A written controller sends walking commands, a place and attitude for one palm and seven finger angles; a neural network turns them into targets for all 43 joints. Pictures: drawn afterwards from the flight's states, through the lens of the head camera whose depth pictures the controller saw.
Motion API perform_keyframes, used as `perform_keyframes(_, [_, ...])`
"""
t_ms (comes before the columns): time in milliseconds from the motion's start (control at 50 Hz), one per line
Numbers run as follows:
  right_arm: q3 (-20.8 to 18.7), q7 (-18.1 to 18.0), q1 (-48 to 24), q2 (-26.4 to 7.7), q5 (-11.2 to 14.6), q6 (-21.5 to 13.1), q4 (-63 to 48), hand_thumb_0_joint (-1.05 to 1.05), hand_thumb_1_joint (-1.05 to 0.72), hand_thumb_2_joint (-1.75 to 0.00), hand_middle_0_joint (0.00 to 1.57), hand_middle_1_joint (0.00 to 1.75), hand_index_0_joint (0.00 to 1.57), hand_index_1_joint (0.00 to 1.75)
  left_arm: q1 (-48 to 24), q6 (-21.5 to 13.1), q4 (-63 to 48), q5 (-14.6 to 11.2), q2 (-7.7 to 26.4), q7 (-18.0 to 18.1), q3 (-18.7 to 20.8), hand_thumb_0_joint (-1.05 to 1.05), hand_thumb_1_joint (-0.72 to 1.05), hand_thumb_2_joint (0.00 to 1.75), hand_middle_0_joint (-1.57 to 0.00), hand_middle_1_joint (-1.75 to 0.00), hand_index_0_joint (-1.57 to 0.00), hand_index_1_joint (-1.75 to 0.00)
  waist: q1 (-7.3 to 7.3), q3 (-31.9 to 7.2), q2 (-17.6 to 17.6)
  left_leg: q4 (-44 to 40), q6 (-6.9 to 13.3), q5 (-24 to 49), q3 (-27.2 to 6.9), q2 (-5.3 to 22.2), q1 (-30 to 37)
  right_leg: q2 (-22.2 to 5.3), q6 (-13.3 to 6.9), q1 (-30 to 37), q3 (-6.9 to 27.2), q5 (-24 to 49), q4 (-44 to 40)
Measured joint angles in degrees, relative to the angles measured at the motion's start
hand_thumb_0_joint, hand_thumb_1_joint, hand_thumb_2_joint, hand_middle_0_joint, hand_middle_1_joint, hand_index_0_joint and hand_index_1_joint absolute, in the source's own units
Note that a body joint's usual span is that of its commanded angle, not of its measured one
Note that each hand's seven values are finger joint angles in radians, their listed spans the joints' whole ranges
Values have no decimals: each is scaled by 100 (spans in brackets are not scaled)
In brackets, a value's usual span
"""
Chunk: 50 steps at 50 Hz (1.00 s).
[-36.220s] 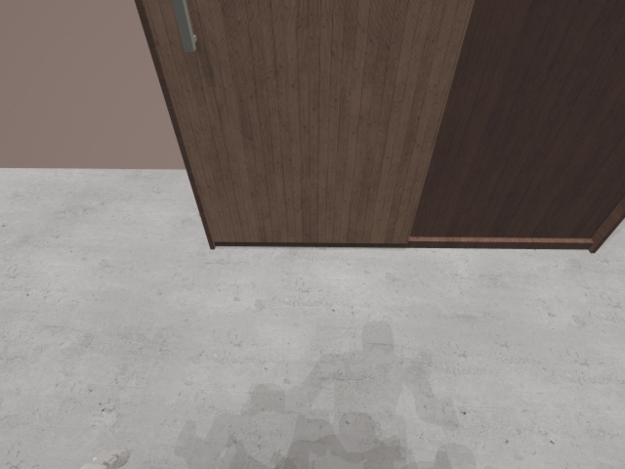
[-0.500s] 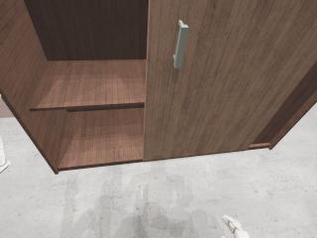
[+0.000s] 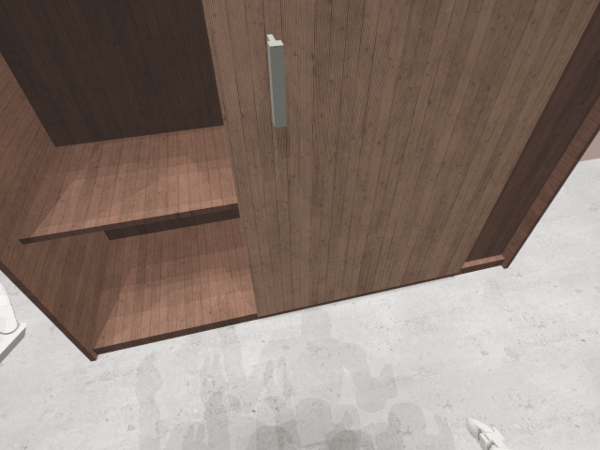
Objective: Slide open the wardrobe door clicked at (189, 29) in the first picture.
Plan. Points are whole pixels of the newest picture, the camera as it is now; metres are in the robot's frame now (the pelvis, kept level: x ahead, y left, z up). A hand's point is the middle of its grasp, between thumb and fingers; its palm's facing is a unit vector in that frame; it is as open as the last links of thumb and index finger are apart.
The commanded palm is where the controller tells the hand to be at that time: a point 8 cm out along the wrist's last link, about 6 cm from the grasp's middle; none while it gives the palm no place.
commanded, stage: stop stepping back and stand still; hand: left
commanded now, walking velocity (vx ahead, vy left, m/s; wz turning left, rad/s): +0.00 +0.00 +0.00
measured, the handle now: (275, 81) +0.71 +0.08 +0.17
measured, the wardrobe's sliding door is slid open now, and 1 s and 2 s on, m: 0.57 0.57 0.57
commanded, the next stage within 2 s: let the arm hang, fingers relaxed in 0.68 s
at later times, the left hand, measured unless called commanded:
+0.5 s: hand (59, 336) +0.21 +0.26 +0.14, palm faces +0.50 -0.77 -0.40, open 7.4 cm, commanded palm +0.14 +0.29 +0.19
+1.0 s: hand out of the picture +0.13 +0.22 -0.13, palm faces +0.16 -0.95 -0.26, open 7.4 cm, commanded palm none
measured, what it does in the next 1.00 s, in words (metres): steps on the spot: left foot, then right foot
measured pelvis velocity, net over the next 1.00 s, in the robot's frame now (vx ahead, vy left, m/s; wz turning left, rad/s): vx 0.03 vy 0.01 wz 0.16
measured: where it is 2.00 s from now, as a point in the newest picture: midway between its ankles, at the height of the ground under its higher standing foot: outside the picture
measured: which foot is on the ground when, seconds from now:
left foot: down 0.00-0.18, up 0.20-0.42, down 0.44-0.64, up 0.66-0.88, down 0.90-1.00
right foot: down 0.00-0.50, up 0.52-0.58, down 0.60-1.00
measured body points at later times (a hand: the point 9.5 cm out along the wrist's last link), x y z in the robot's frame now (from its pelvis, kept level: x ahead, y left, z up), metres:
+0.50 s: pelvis +0.01 -0.02 +0.00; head +0.03 -0.03 +0.45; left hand +0.17 +0.30 +0.16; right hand +0.21 -0.25 -0.09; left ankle +0.00 +0.10 -0.73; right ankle -0.08 -0.07 -0.71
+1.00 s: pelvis +0.03 +0.01 +0.00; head +0.06 +0.00 +0.45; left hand +0.12 +0.26 -0.11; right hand +0.17 -0.22 -0.14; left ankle -0.01 +0.10 -0.73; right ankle -0.02 -0.09 -0.72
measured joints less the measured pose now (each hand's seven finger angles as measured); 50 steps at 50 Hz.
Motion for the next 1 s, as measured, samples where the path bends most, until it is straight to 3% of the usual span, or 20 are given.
perform_keyframes(60, [25,-15,12,24,-12,-20,82,1,-91,-90,20,30,20,30,-86,214,-7,11,-338,-12,-327,2,89,90,-21,-31,-21,-31,-6,117,36,-329,-118,55,-71,43,227,-7,544,-391,-62,265,876])
perform_keyframes(80, [26,-1,12,57,-36,-58,42,1,-91,-90,20,30,20,30,-86,274,-127,28,-379,-27,-427,2,89,90,-21,-31,-21,-31,-26,177,25,-365,-133,96,-102,43,252,2,644,-557,4,324,1198])
perform_keyframes(140, [46,34,-30,169,-103,-267,-104,2,-91,-90,20,30,20,30,-44,277,-683,121,-226,-103,-540,2,89,90,-21,-31,-21,-31,-58,387,-58,-275,-233,105,-197,-12,208,-146,585,-675,236,2,775])
perform_keyframes(160, [62,40,-63,201,-108,-325,-137,1,-90,-90,20,30,20,30,5,205,-840,146,-122,-124,-494,2,89,90,-21,-31,-21,-31,-79,439,-43,-173,-272,66,-249,-2,147,-135,431,-578,182,-122,541])
perform_keyframes(220, [67,76,-177,262,-99,-345,-130,1,-90,-90,20,30,20,30,266,-99,-1059,137,157,-146,-199,2,88,90,-22,-31,-22,-31,-89,467,110,382,-232,-59,-376,96,-152,44,-507,-464,38,181,156])
perform_keyframes(240, [63,81,-202,273,-84,-335,-109,1,-90,-90,20,30,20,30,352,-212,-1036,117,215,-133,-90,2,88,90,-22,-31,-22,-31,-53,452,116,777,-217,-213,-387,67,-282,47,-588,-428,54,242,76])
perform_keyframes(320, [63,35,-237,228,-75,-312,4,1,-90,-90,20,30,20,30,454,-434,-397,85,168,-81,122,1,88,90,-22,-31,-22,-31,116,324,134,1522,-176,-265,-196,4,-501,-40,-211,-210,183,447,-315])
perform_keyframes(420, [84,-91,-290,61,-94,-372,-13,1,-90,-90,20,30,20,30,-83,-124,265,104,-230,-43,-163,1,88,90,-21,-31,-22,-31,271,441,80,229,60,387,91,29,-64,-121,-177,-35,97,368,-303])
perform_keyframes(440, [78,-102,-323,11,-92,-384,-27,1,-90,-90,20,30,20,30,-177,-51,240,104,-349,-24,-272,1,89,90,-21,-31,-21,-31,302,475,107,-80,108,725,78,62,92,-87,-104,-74,67,281,-134])
perform_keyframes(500, [26,-78,-531,7,-85,-379,-88,1,-90,-90,20,30,20,30,-398,118,-68,127,-572,23,-581,2,89,90,-21,-31,-21,-31,345,624,-14,-339,-112,203,83,60,357,-124,456,-617,156,156,1120])
perform_keyframes(540, [-22,-31,-635,103,-127,-457,-220,1,-90,-90,20,30,20,30,-494,161,-407,190,-505,20,-692,2,89,90,-21,-31,-21,-31,265,754,-148,-305,-173,105,52,-12,375,-185,542,-958,377,-154,1693])
perform_keyframes(580, [-8,8,-699,191,-143,-553,-372,1,-90,-90,20,30,20,30,-479,142,-796,227,-300,-13,-639,2,89,90,-21,-31,-21,-31,155,885,-194,-248,-234,132,-35,-45,367,-320,456,-998,445,-140,1239])
perform_keyframes(600, [16,29,-722,229,-134,-585,-437,1,-90,-90,20,30,20,30,-408,93,-972,236,-141,-29,-520,2,88,90,-21,-31,-21,-31,107,934,-177,-158,-257,103,-78,-23,332,-358,385,-943,375,208,933])
perform_keyframes(640, [45,61,-705,276,-115,-569,-470,1,-90,-90,20,30,20,30,-177,-73,-1172,220,135,-62,-239,2,88,90,-22,-31,-22,-31,-28,927,37,76,-278,14,-278,140,205,-173,-40,-799,150,388,645])
perform_keyframes(680, [48,101,-599,324,-91,-503,-431,1,-90,-90,20,30,20,30,128,-244,-1237,144,311,-61,37,2,88,90,-22,-31,-22,-31,-27,763,98,564,-261,-176,-374,129,-17,-96,-307,-747,114,419,393])
perform_keyframes(740, [51,104,-438,304,-60,-424,-273,1,-90,-90,20,30,20,30,416,-418,-962,94,223,-19,202,1,88,90,-22,-31,-22,-31,126,541,79,1321,-250,-514,-297,21,-240,-121,-313,-649,283,593,-17])
perform_keyframes(780, [75,54,-353,246,-79,-400,-183,1,-90,-90,20,30,20,30,394,-399,-601,113,94,20,149,1,88,90,-21,-31,-22,-31,173,494,65,1141,-225,-439,-166,23,-184,-186,-269,-565,345,685,-207])
perform_keyframes(820, [-25,232,-337,104,-117,-491,155,1,-90,-90,20,30,20,30,-121,-263,409,320,-41,-156,-277,1,89,90,-21,-31,-21,-31,145,370,185,909,-207,-218,-113,59,-275,-275,-223,-666,193,666,-138])
perform_keyframes(900, [-63,388,-434,-177,-192,-34,532,1,-90,-90,20,30,20,30,-1212,686,3101,468,-556,-535,-1385,0,90,90,-20,-30,-20,-30,11,373,504,422,-183,265,-85,128,-206,-423,-121,-928,-88,244,480])
perform_keyframes(1000, [94,359,-396,74,-345,186,883,1,-91,-90,20,30,20,30,-1528,1237,5521,518,-1254,-699,-2347,1,90,90,-20,-30,-20,-30,-109,645,63,144,-110,-230,-4,-12,81,-601,60,-1103,-39,68,1067])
